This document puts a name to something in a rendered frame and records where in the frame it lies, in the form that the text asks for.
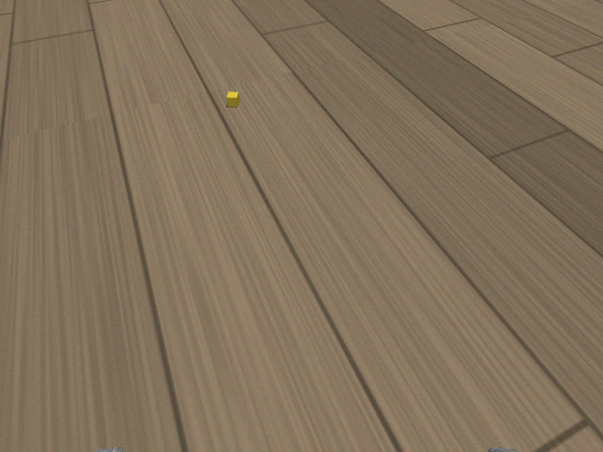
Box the cube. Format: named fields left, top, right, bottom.
left=226, top=91, right=239, bottom=107

